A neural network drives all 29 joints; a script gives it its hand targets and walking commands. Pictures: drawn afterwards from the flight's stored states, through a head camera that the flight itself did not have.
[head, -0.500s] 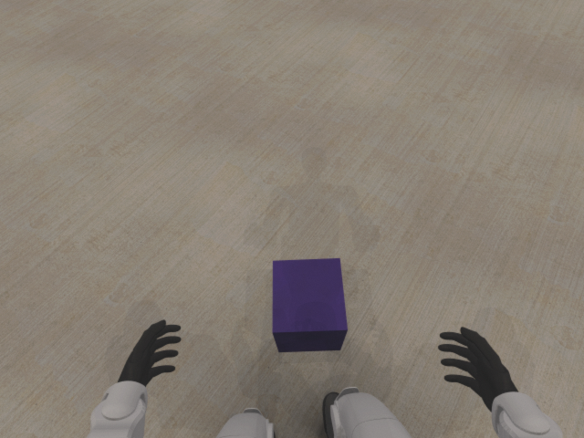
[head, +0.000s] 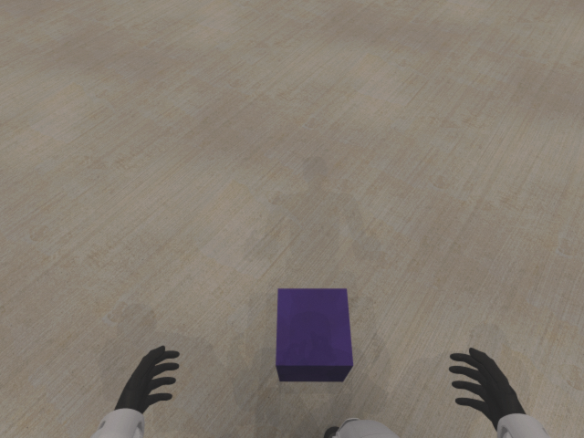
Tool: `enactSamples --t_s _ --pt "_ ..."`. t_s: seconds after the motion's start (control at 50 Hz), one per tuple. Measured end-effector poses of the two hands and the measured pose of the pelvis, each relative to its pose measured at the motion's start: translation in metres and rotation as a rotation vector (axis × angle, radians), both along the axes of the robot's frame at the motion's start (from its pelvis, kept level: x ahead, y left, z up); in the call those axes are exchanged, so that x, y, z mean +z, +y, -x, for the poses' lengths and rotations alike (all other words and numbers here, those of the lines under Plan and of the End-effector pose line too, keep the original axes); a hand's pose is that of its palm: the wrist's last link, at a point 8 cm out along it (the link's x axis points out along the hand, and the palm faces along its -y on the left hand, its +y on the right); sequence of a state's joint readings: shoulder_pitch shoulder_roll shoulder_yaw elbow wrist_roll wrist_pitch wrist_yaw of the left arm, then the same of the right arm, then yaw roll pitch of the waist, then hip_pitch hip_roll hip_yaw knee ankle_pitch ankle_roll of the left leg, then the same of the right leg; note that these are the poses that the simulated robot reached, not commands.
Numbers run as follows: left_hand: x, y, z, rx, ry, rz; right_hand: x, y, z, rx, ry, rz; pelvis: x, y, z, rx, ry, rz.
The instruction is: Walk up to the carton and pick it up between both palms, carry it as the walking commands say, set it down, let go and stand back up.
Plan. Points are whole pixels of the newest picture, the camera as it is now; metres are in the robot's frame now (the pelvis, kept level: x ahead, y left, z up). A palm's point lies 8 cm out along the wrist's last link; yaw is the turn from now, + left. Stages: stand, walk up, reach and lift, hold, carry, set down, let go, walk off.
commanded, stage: stand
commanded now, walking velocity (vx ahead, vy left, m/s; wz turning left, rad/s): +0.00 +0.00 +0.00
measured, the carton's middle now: (311, 337) +0.40 -0.05 -0.64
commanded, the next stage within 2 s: none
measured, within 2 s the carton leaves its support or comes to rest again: neither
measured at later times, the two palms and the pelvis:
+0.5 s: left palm (116, 423) +0.16 +0.25 -0.08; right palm (518, 420) +0.13 -0.27 -0.07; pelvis +0.01 +0.00 +0.00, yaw +0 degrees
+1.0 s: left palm out of the picture +0.11 +0.25 -0.08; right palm out of the picture +0.07 -0.28 -0.08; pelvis -0.02 -0.01 +0.00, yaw +0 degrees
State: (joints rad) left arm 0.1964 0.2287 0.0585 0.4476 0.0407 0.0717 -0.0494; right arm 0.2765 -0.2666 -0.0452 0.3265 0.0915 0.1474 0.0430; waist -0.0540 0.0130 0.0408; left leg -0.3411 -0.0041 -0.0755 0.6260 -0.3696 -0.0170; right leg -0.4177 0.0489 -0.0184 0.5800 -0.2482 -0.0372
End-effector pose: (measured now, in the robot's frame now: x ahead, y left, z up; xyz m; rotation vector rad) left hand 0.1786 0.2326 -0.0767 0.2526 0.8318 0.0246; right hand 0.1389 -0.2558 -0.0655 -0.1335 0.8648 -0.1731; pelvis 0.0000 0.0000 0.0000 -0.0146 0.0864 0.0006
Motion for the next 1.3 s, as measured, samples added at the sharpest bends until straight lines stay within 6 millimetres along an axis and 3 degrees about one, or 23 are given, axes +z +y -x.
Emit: enactSamples --t_s 0.14,0.28,0.78,1.02,1.3 --pt "-0.005 0.013 -0.011 0.055 -0.024 0.004 -0.001 -0.006 -0.012 -0.048 -0.047 0.042 -0.001 0.004 -0.023 0.001 0.03 0.006" --pt "-0.003 0.02 -0.012 0.084 -0.07 0.008 0.005 -0.008 -0.018 -0.052 -0.118 0.073 -0.001 0.006 -0.026 0.0 0.034 0.007" --pt "-0.005 0.019 0.055 0.131 -0.064 -0.011 -0.008 -0.022 0.047 -0.076 -0.106 0.072 -0.001 -0.005 0.016 -0.003 -0.025 -0.008" --pt "-0.008 0.018 0.067 0.133 -0.041 -0.017 -0.017 -0.025 0.067 -0.083 -0.056 0.069 -0.001 -0.008 0.024 -0.004 -0.036 -0.011" --pt "-0.012 0.019 0.073 0.137 -0.012 -0.021 -0.021 -0.026 0.073 -0.085 -0.028 0.072 -0.001 -0.007 0.024 -0.004 -0.036 -0.011"
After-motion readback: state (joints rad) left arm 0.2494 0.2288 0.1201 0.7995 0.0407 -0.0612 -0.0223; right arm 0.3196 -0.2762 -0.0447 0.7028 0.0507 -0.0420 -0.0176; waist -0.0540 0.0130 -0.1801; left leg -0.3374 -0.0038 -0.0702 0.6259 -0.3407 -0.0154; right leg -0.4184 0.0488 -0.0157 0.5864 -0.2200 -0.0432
